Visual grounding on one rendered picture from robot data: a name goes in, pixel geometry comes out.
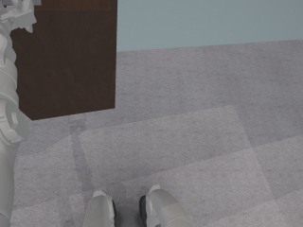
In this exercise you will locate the robot left upper arm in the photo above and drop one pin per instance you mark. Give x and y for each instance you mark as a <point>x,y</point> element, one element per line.
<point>14,130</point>

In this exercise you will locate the left robot thigh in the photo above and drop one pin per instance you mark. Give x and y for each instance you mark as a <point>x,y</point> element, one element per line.
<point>99,212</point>

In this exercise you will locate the robot left hand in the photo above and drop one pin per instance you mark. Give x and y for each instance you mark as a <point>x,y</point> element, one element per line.
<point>18,15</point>

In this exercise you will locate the right robot shin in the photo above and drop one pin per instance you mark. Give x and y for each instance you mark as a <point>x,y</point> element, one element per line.
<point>152,221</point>

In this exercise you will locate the cabinet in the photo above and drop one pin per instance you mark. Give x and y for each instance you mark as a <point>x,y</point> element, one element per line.
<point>67,64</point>

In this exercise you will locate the robot left forearm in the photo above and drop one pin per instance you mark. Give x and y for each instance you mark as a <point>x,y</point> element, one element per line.
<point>8,70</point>

